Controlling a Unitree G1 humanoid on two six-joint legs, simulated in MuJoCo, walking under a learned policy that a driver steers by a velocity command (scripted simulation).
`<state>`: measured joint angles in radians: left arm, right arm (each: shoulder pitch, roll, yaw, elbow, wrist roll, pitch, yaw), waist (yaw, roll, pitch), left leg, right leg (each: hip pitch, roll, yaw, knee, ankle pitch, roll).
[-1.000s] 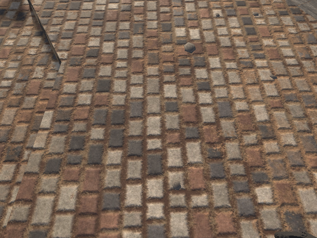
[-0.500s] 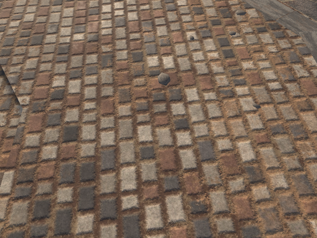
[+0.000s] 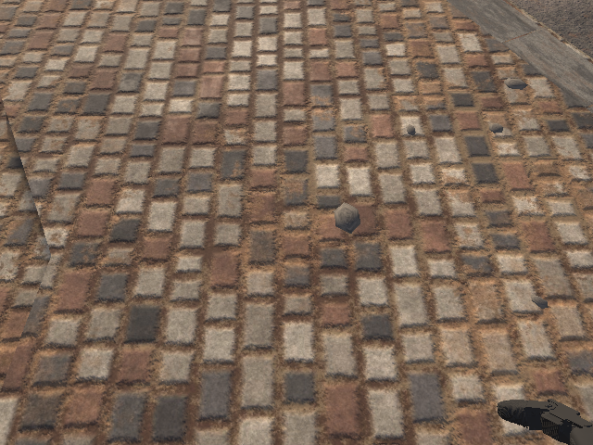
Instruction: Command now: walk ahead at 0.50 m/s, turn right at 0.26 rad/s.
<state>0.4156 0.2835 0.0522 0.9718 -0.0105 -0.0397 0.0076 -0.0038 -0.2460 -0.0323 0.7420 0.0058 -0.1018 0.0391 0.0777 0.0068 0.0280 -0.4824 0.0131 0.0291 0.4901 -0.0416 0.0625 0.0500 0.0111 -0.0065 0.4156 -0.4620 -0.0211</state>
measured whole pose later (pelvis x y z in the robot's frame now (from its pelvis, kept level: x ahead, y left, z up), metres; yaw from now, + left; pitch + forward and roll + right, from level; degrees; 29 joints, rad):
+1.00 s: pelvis +0.54 -0.13 +0.01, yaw -16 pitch +2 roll -1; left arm 0.30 0.27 0.06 0.85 0.01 -0.07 0.01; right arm 0.09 -0.26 -0.04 0.82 0.02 -0.08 0.05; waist 0.05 0.05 0.02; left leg -0.62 0.06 0.01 0.55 0.07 0.04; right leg 0.11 0.08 -0.07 0.19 -0.34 -0.07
